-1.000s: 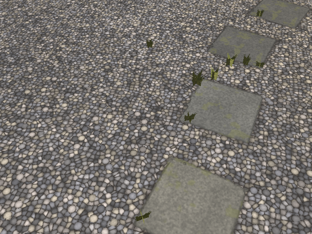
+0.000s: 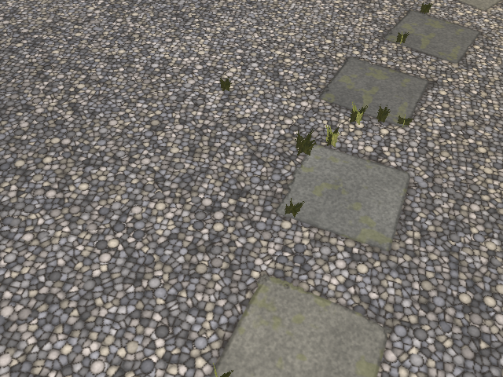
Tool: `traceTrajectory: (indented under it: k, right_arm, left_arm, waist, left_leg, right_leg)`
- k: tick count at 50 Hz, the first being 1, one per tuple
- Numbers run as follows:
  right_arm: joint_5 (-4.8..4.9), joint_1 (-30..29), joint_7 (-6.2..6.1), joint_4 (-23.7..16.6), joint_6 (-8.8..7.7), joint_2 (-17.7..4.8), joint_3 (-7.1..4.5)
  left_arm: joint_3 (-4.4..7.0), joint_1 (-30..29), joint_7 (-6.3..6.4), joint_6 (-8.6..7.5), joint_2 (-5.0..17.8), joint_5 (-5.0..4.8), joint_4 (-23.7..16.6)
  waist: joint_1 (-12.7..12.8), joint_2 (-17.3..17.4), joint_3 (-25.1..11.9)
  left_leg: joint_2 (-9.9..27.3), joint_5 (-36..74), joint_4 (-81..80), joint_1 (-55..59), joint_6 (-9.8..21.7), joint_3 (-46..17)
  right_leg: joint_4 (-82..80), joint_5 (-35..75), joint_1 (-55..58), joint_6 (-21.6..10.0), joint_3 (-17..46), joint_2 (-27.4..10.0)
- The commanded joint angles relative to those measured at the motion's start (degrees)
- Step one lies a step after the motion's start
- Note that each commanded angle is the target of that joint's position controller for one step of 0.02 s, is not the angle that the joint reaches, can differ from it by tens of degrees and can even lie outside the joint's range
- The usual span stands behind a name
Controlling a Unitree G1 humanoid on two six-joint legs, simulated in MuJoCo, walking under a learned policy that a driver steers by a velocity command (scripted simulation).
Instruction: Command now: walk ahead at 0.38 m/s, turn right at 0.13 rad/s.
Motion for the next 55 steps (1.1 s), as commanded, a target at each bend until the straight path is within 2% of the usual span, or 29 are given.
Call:
traceTrajectory:
  k: [1, 2, 4, 9, 13, 16, 18, 19, 20, 21, 22, 23, 24, 25, 27, 30, 33, 36, 39, 41, 42, 43, 44, 45, 46, 47, 48, 51, 55]
  right_arm:
    - [-0.22, 6.0, 0.42, -0.7, -1.31, -6.4, -0.49]
    - [-0.43, 5.8, 0.48, -0.9, -1.06, -4.9, 0.04]
    - [-1.21, 7.7, 0.03, -0.7, -0.37, -3.6, 0.55]
    - [-1.57, 6.2, -1.62, -2.7, -0.17, -7.7, 0.27]
    - [-0.65, 9.2, -1.82, -2.3, 0.21, -9.1, -0.19]
    - [-0.71, 7.0, -2.25, -3.9, 1.29, -11.4, -0.87]
    - [-1.15, 4.4, -2.5, -6.1, 2.35, -12.8, -1.24]
    - [-1.62, 4.1, -2.27, -7.9, 1.79, -12.2, -0.85]
    - [-1.57, 9.2, -0.68, -10.4, -0.38, -3.1, 1.6]
    - [0.21, 3.2, 0.4, -12.0, -3.47, -7.6, 0.56]
    - [2.28, -2.2, 0.53, -14.8, -4.49, -10.4, -0.3]
    - [1.82, -3.9, -0.04, -15.5, -4.74, -10.3, -0.4]
    - [0.7, -3.8, -0.77, -15.1, -4.11, -11.0, -1.23]
    - [0.07, -2.3, -0.94, -15.3, -3.09, -10.6, -1.5]
    - [-0.95, -1.9, -1.07, -16.6, -1.55, -9.2, -1.68]
    - [-2.07, -9.4, -1.56, -20.2, -0.64, -8.4, -1.52]
    - [-1.69, -17.3, -1.34, -22.7, -0.9, -6.8, -0.8]
    - [-0.53, -21.8, -0.62, -24.8, -1.32, -7.5, -0.79]
    - [-0.15, -22.8, 0.33, -26.1, -2.18, -10.1, -1.57]
    - [0.01, -18.8, 0.56, -25.5, -2.89, -11.4, -2.25]
    - [-0.44, -13.0, 0.25, -24.3, -3.2, -13.0, -3.1]
    - [-1.4, -3.9, -0.26, -23.5, -3.32, -16.2, -4.01]
    - [-1.9, 2.2, -0.25, -21.4, -2.28, -20.6, -5.3]
    - [-0.83, 1.5, 0.08, -22.1, -1.81, -15.2, -4.27]
    - [-0.64, -1.1, -0.09, -23.2, -1.4, -11.4, -3.28]
    - [-1.0, -4.1, -0.11, -23.6, -0.97, -10.5, -2.84]
    - [-1.22, -6.0, -0.07, -23.3, -0.68, -9.5, -2.48]
    - [-1.18, -7.0, 0.13, -22.3, -0.96, -8.7, -2.39]
    - [-0.92, -5.2, 0.26, -20.5, -1.31, -11.3, -3.47]
  left_arm:
    - [0.79, -6.5, -0.87, -2.9, 3.9, -0.35, -5.6]
    - [1.3, -7.5, -1.13, -2.88, 4.5, 0.1, -5.7]
    - [1.28, -7.4, -1.98, -2.1, 2.7, 0.27, -5.5]
    - [-0.52, -19.3, -2.65, -0.98, -0.9, 1.01, -11.8]
    - [-0.92, -24.7, -4.11, -0.96, -0.1, 0.9, -15.5]
    - [0.66, -20.8, -5.03, -1.11, 3.0, 0.93, -16.4]
    - [3.78, -5.3, -4.93, -0.59, 8.4, 0.55, -12.8]
    - [5.53, 2.9, -3.7, 0.3, 12.6, 0.73, -11.4]
    - [5.98, 1.9, -3.05, 0.57, 16.3, 1.02, -13.3]
    - [4.75, 2.9, -2.72, 0.3, 12.0, 1.85, -12.2]
    - [4.04, 0.3, -2.53, -0.44, 9.2, 2.22, -12.5]
    - [3.47, -4.9, -3.03, -1.36, 7.5, 2.01, -13.5]
    - [2.94, -8.6, -3.22, -1.9, 5.9, 2.14, -14.6]
    - [2.74, -10.6, -3.14, -2.0, 5.6, 2.51, -15.5]
    - [2.79, -10.3, -2.66, -1.92, 6.2, 1.86, -15.6]
    - [3.54, -6.8, -1.17, -1.8, 8.9, 1.9, -15.5]
    - [3.89, -3.2, -0.4, -1.09, 9.7, 1.32, -15.3]
    - [3.94, 0.1, -0.23, -0.54, 9.8, 0.9, -14.6]
    - [3.8, 1.5, 0.14, 0.1, 9.2, 0.89, -14.7]
    - [3.81, 0.5, 0.36, 0.5, 9.1, 1.29, -15.4]
    - [3.21, 0.0, 0.26, 0.47, 7.5, 1.55, -16.0]
    - [1.89, -0.4, -0.08, 0.14, 4.0, 2.28, -17.2]
    - [0.82, 7.6, -0.34, -0.53, 0.7, 0.65, -18.9]
    - [1.7, 7.7, -0.14, -0.53, 6.9, -0.22, -18.0]
    - [2.73, 1.9, -0.08, -0.15, 10.5, 0.04, -18.5]
    - [2.81, -1.1, 0.09, 0.19, 9.9, 0.73, -19.2]
    - [2.95, -2.9, -0.04, 0.22, 9.1, 1.37, -20.1]
    - [2.65, -2.4, -0.79, 1.25, 5.3, 0.65, -21.1]
    - [2.01, -6.2, -1.06, 1.6, 3.4, 1.43, -23.8]
  waist:
    - [-1.3, 5.9, 8.5]
    - [-1.1, 6.1, 8.2]
    - [-1.1, 7.5, 6.3]
    - [-2.2, 5.9, 9.4]
    - [-2.6, 5.8, 10.5]
    - [2.0, 8.9, 4.8]
    - [10.3, 9.8, -4.7]
    - [13.2, 4.2, -9.4]
    - [6.3, -12.1, -17.9]
    - [9.5, -6.2, -19.9]
    - [8.2, -4.6, -11.0]
    - [4.6, 3.0, -4.4]
    - [2.0, 5.1, -2.7]
    - [0.0, 4.3, -1.2]
    - [-1.6, 2.6, 0.6]
    - [0.1, 0.9, 2.5]
    - [3.4, -0.6, 2.6]
    - [5.5, -2.1, 1.3]
    - [5.0, -3.0, 0.3]
    - [2.2, -4.9, -0.7]
    - [-0.7, -4.6, -4.0]
    - [-4.7, 0.4, -11.9]
    - [-1.7, 19.7, -19.6]
    - [-2.5, 16.6, -17.0]
    - [-4.1, 10.3, -9.3]
    - [-3.2, 5.9, -4.7]
    - [-2.1, 5.6, -1.1]
    - [0.1, 8.5, 1.1]
    - [0.0, 6.0, 1.7]
  left_leg:
    - [19.3, -1.0, -20.1, 17.4, 8.3, -25.4]
    - [17.2, 7.8, -19.9, 17.0, 6.1, -19.0]
    - [14.2, 18.8, -19.6, 15.8, 4.3, -10.3]
    - [12.6, 23.5, -24.0, 6.1, 4.5, -0.3]
    - [15.1, 31.2, -22.4, 10.8, 4.1, 3.7]
    - [16.5, 62.1, -9.9, 16.7, 2.5, 6.8]
    - [15.2, 68.5, 11.4, 12.0, 0.7, 7.8]
    - [12.1, 49.9, 28.8, -2.4, -1.2, 7.6]
    - [-2.1, -7.0, 54.7, -26.6, -4.9, 2.3]
    - [-0.5, -8.9, 59.7, -32.3, -2.3, -11.0]
    - [2.6, -5.1, 57.3, -35.7, -0.5, -10.4]
    - [5.2, -1.1, 51.3, -33.4, -0.4, -9.7]
    - [7.2, 0.6, 46.1, -29.2, -0.7, -9.4]
    - [8.3, 1.1, 43.8, -25.0, -1.3, -9.7]
    - [9.1, 1.6, 37.7, -22.4, -3.2, -8.4]
    - [8.0, 10.4, 25.4, -23.4, -6.1, -6.2]
    - [4.8, 22.2, 9.5, -20.4, -6.4, -5.6]
    - [2.6, 25.6, 2.8, -17.7, -6.4, -6.0]
    - [1.9, 20.0, -1.6, -17.0, -5.0, -7.9]
    - [1.6, 15.7, -4.0, -11.3, -2.9, -7.1]
    - [2.8, 15.5, -5.4, -2.2, -0.8, -7.4]
    - [12.1, 12.8, -4.0, 12.5, 3.2, -15.5]
    - [25.4, 1.6, -8.0, 32.2, 12.9, -41.3]
    - [26.7, -10.1, -10.8, 31.2, 12.2, -47.9]
    - [24.0, -8.9, -11.5, 24.6, 9.3, -38.8]
    - [21.4, -1.1, -12.4, 17.4, 7.7, -30.9]
    - [19.0, 5.3, -13.9, 11.7, 7.2, -25.6]
    - [15.8, 12.7, -18.2, 4.5, 7.0, -15.0]
    - [16.5, 21.1, -20.5, 4.7, 9.0, -8.5]
  right_leg:
    - [12.2, 7.5, -32.7, -2.6, 4.9, -4.2]
    - [9.6, 10.8, -31.3, -2.7, 5.1, -4.9]
    - [7.2, 14.9, -28.0, -1.7, 3.3, -4.5]
    - [-10.9, 25.3, -21.4, 0.8, -2.7, -3.4]
    - [-18.7, 25.4, -18.5, -1.6, -5.9, -2.6]
    - [-19.1, 19.5, -9.9, -5.1, -9.7, 1.9]
    - [-21.9, 19.6, 10.6, -8.5, -9.3, 5.4]
    - [-24.3, 15.0, 27.1, -11.3, 4.1, -1.9]
    - [-33.3, 4.6, 45.5, -24.4, 41.4, -19.5]
    - [-40.8, 2.0, 44.6, -22.7, 47.3, -19.2]
    - [-41.3, 5.4, 37.6, -19.4, 37.6, -17.1]
    - [-42.4, 13.3, 26.3, -17.3, 29.7, -14.2]
    - [-42.9, 18.4, 18.9, -15.7, 24.1, -11.8]
    - [-44.0, 21.4, 12.6, -15.3, 20.8, -9.9]
    - [-45.5, 24.1, 6.0, -15.4, 17.5, -8.3]
    - [-46.3, 25.2, 0.9, -14.7, 13.6, -6.0]
    - [-44.3, 21.5, 0.5, -11.4, 11.6, -3.2]
    - [-41.7, 18.7, 3.7, -10.0, 14.7, -4.4]
    - [-35.9, 17.4, 10.7, -9.2, 20.5, -6.7]
    - [-31.6, 19.7, 12.1, -8.0, 22.8, -6.9]
    - [-25.6, 22.1, 10.3, -6.4, 21.3, -4.3]
    - [-10.3, 17.4, 3.7, -4.2, 16.4, -0.8]
    - [7.6, -6.9, -16.9, -0.3, 8.0, 7.3]
    - [16.4, -8.5, -24.9, 0.3, 9.0, 2.2]
    - [19.0, -3.0, -27.2, 0.8, 8.4, 0.2]
    - [18.6, 1.4, -25.7, 1.5, 6.5, -1.8]
    - [15.9, 4.4, -24.6, 1.8, 6.3, -3.3]
    - [11.9, 7.2, -20.4, 2.2, 4.0, -5.9]
    - [2.7, 13.4, -22.3, 3.1, 3.9, -6.6]
Velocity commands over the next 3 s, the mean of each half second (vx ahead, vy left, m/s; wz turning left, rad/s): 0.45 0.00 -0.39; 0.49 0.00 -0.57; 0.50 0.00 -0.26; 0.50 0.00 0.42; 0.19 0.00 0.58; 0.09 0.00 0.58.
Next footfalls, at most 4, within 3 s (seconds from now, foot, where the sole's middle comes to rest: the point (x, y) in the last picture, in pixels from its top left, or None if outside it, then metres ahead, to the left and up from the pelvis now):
0.38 right None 0.35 -0.14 -0.77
0.86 left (261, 328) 0.67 -0.04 -0.77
1.36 right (391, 310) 0.73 -0.42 -0.77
1.90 left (359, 209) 1.11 -0.39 -0.77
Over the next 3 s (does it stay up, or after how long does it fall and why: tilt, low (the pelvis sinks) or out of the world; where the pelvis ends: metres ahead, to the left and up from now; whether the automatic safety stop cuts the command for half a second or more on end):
stays up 1.16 -0.47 0.02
